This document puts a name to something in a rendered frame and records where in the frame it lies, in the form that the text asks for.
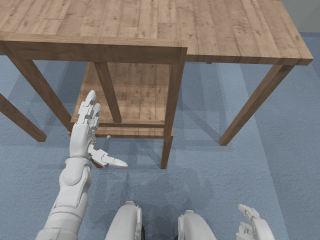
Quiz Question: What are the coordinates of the robot left forearm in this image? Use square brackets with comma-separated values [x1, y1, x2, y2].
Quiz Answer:
[35, 157, 92, 240]

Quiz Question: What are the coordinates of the table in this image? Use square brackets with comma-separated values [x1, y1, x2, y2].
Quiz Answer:
[0, 0, 314, 146]

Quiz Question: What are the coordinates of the right robot hand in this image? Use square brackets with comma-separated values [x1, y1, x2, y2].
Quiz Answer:
[236, 204, 275, 240]

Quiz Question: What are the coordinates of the left robot hand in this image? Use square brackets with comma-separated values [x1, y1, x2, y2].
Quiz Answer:
[69, 90, 128, 169]

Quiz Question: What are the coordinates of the left robot shin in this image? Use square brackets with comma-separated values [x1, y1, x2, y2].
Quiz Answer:
[125, 201, 141, 240]

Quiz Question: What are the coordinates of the chair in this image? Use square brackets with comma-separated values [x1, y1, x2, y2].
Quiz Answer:
[0, 33, 188, 169]

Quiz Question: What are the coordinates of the robot left thigh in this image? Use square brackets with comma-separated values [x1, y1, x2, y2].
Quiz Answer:
[104, 204, 142, 240]

